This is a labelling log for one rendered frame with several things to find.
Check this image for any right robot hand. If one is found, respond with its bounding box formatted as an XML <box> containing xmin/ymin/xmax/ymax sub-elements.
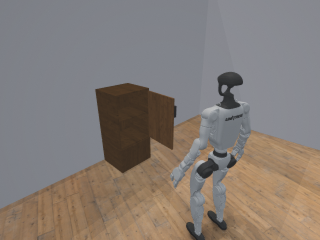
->
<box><xmin>231</xmin><ymin>145</ymin><xmax>244</xmax><ymax>162</ymax></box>

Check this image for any right robot shin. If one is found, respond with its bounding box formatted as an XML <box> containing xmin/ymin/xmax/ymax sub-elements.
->
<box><xmin>212</xmin><ymin>183</ymin><xmax>226</xmax><ymax>222</ymax></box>

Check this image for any right robot forearm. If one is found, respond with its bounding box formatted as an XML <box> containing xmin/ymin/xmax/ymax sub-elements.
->
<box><xmin>236</xmin><ymin>131</ymin><xmax>251</xmax><ymax>150</ymax></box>

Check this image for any robot left upper arm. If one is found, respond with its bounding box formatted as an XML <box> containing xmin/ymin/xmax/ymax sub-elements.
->
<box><xmin>196</xmin><ymin>107</ymin><xmax>219</xmax><ymax>150</ymax></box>

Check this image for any left robot forearm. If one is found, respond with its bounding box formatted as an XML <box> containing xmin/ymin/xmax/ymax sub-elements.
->
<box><xmin>178</xmin><ymin>139</ymin><xmax>201</xmax><ymax>173</ymax></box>

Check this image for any cupboard door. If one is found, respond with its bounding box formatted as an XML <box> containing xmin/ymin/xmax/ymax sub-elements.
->
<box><xmin>148</xmin><ymin>90</ymin><xmax>175</xmax><ymax>150</ymax></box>

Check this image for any robot left thigh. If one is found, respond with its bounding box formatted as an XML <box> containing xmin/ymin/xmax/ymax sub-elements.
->
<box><xmin>190</xmin><ymin>160</ymin><xmax>215</xmax><ymax>207</ymax></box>

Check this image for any left robot hand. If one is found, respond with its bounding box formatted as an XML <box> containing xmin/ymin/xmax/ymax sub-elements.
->
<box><xmin>170</xmin><ymin>167</ymin><xmax>185</xmax><ymax>189</ymax></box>

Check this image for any robot right upper arm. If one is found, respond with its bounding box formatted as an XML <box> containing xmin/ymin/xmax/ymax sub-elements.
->
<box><xmin>237</xmin><ymin>101</ymin><xmax>251</xmax><ymax>135</ymax></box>

